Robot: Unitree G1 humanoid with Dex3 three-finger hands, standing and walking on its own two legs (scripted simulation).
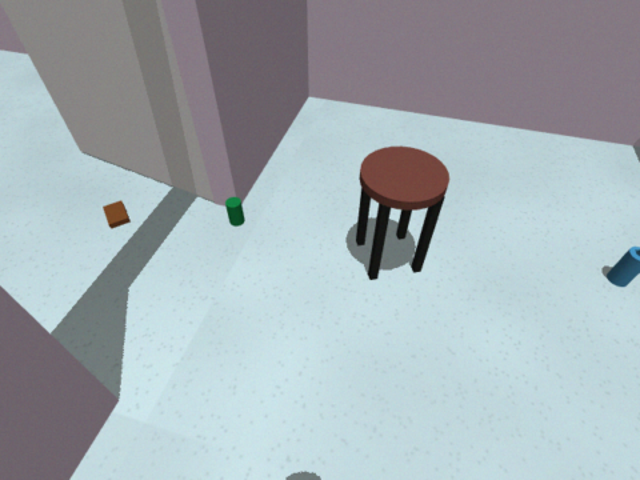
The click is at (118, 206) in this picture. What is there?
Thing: flat box
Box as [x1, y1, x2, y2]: [103, 200, 129, 228]
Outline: 121,200 103,207 108,223 111,228 129,221
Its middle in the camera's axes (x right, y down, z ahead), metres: -0.93 -0.10 +1.76
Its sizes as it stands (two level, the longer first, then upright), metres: 0.132 0.083 0.026
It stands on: the floor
